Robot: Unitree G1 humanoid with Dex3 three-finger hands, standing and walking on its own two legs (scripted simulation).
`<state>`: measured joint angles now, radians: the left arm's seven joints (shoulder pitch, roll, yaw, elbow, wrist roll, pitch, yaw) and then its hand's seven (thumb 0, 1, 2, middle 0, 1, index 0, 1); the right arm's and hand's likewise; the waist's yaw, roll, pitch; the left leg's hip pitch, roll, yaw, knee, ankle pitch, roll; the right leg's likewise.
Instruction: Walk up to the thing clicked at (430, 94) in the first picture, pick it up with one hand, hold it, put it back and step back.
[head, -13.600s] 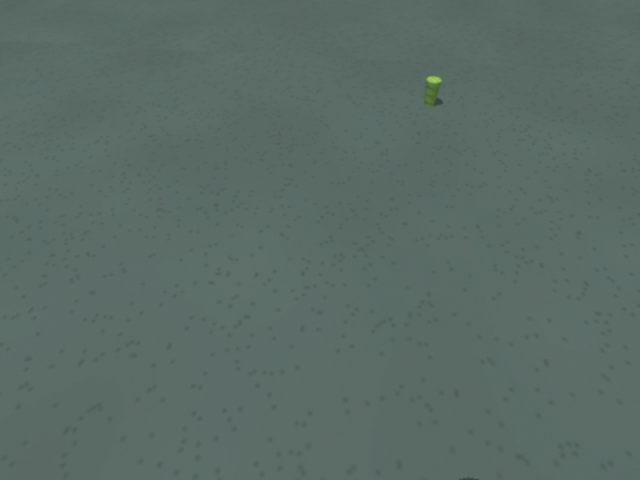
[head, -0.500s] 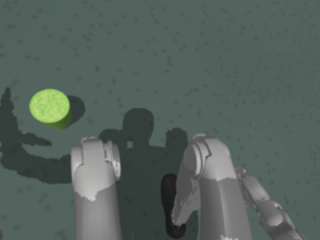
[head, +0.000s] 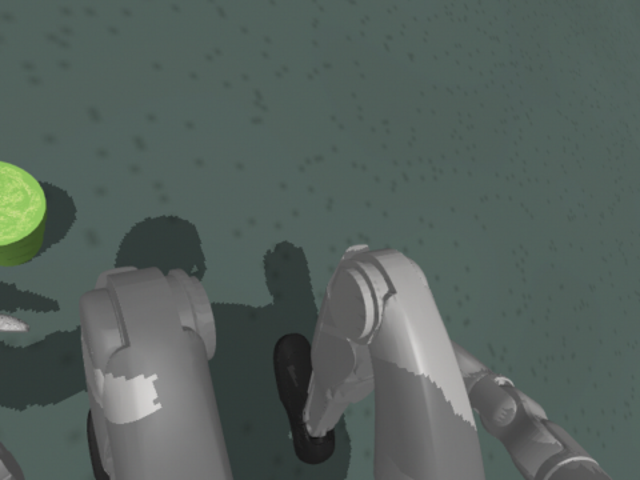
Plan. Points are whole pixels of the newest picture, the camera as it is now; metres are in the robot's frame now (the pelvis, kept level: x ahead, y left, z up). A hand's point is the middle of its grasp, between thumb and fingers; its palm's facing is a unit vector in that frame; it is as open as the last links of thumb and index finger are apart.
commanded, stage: close in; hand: left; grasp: from the side
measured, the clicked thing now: (1, 225) +0.41 +0.29 -0.20
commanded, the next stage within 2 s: rest palm in 0.28 s
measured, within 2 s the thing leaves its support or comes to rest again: leaves its support in 1.18 s
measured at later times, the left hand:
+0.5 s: hand (0, 249) +0.38 +0.29 -0.19, palm faces +0.36 -0.93 +0.02, open 17.0 cm
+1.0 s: hand (1, 231) +0.40 +0.29 -0.18, palm faces +0.40 -0.92 +0.02, open 10.8 cm
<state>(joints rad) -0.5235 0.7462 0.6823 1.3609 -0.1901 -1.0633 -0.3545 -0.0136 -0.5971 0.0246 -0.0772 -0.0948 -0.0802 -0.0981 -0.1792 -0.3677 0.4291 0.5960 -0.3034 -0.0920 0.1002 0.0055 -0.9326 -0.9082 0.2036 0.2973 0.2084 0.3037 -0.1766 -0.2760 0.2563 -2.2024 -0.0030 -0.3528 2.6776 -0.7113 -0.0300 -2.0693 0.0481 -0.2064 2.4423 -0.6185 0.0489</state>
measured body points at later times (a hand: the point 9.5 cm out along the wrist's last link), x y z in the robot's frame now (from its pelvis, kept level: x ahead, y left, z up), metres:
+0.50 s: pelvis -0.01 +0.01 +0.00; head +0.21 +0.21 +0.34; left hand +0.35 +0.33 -0.18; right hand +0.18 -0.23 -0.02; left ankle +0.08 +0.12 -0.24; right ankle +0.14 -0.13 -0.24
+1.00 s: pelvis +0.00 +0.01 +0.00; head +0.21 +0.21 +0.33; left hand +0.37 +0.33 -0.18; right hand +0.19 -0.23 -0.02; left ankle +0.08 +0.12 -0.24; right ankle +0.14 -0.13 -0.24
